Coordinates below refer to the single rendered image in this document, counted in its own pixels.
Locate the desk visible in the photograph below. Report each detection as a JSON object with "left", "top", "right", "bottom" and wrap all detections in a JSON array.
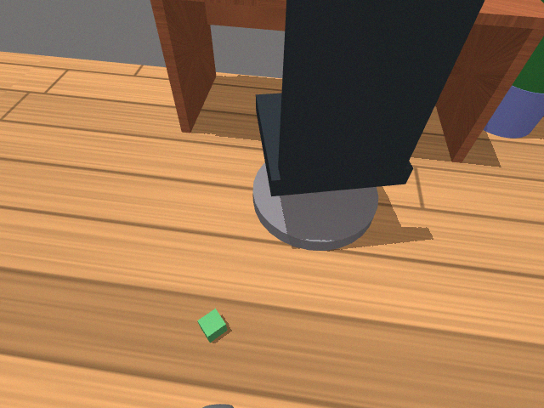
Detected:
[{"left": 150, "top": 0, "right": 544, "bottom": 163}]

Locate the potted plant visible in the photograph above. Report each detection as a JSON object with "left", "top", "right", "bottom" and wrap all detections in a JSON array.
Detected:
[{"left": 483, "top": 0, "right": 544, "bottom": 139}]

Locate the small box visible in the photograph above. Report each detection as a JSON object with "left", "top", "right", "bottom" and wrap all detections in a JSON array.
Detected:
[{"left": 198, "top": 309, "right": 228, "bottom": 342}]

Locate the office chair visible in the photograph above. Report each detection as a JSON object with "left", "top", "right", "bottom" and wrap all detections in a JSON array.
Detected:
[{"left": 252, "top": 0, "right": 485, "bottom": 251}]

